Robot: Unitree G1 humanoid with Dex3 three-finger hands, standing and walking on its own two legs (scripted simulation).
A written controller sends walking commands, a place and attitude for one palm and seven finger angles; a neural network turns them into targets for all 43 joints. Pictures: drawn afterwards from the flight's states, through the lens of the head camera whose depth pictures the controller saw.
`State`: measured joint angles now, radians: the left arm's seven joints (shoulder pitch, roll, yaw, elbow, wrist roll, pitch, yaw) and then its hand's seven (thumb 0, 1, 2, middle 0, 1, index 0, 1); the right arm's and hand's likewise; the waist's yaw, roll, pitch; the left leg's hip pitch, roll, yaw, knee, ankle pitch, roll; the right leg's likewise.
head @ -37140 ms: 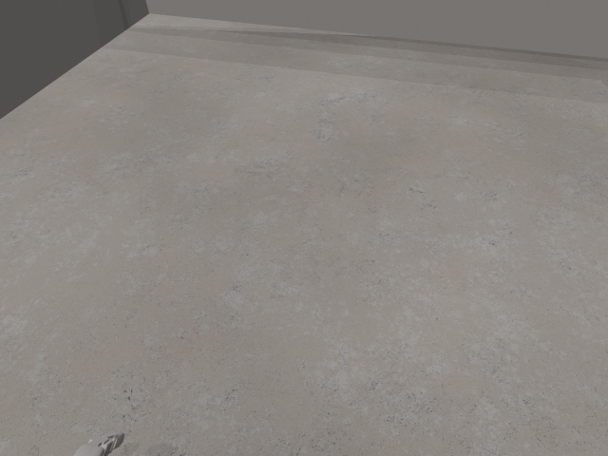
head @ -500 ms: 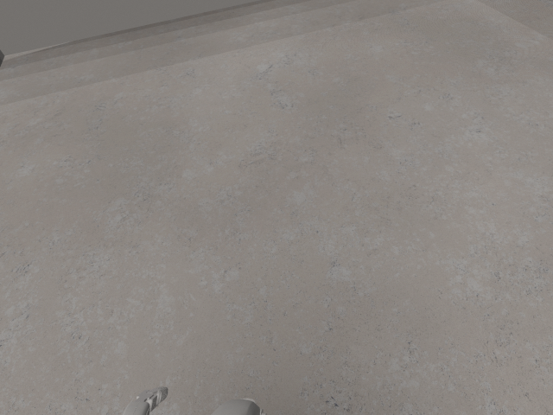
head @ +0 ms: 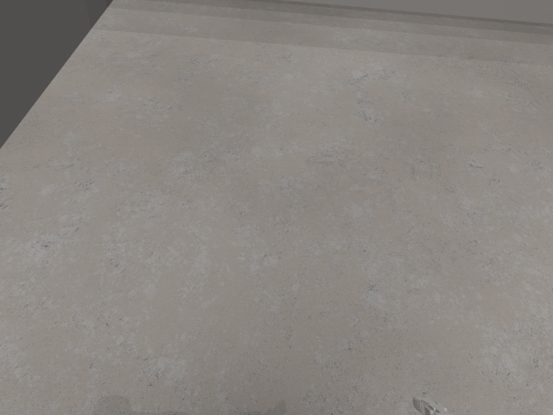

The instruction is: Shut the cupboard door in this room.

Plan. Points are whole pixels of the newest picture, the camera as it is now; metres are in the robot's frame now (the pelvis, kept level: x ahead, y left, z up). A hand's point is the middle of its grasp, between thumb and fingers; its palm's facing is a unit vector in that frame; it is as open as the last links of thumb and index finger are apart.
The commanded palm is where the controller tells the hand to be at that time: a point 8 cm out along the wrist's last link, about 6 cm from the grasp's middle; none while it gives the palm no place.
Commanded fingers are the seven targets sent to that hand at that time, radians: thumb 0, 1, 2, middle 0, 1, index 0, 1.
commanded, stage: turn or walk to find it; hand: left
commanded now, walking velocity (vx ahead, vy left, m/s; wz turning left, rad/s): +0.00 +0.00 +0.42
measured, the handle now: out of the picture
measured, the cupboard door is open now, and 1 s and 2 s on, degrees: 92 92 92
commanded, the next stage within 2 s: stand and wait in 1.98 s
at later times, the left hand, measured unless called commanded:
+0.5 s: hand out of the picture +0.06 +0.17 -0.14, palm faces +0.20 -0.94 -0.29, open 7.3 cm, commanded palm none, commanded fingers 0.00 0.90 0.90 -0.20 -0.30 -0.20 -0.30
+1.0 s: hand out of the picture -0.12 +0.18 -0.18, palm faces +0.50 -0.83 -0.27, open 7.3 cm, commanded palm none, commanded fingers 0.00 0.90 0.90 -0.20 -0.30 -0.20 -0.30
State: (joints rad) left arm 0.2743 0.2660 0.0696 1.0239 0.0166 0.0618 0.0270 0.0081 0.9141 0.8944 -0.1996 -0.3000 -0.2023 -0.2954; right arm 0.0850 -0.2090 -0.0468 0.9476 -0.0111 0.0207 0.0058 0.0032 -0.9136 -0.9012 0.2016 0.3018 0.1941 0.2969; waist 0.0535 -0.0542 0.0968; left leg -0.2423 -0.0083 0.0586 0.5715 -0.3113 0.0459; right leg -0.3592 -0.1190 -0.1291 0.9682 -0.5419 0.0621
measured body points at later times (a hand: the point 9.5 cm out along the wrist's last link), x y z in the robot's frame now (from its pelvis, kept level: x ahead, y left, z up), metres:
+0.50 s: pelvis -0.01 -0.04 +0.00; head +0.03 -0.07 +0.45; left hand +0.05 +0.21 -0.12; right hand +0.05 -0.29 -0.17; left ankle -0.03 +0.09 -0.69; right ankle +0.00 -0.14 -0.73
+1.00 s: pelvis -0.03 -0.02 +0.00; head -0.01 +0.01 +0.45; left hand -0.15 +0.22 -0.16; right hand +0.19 -0.19 -0.13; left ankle -0.09 +0.07 -0.73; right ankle +0.00 -0.15 -0.69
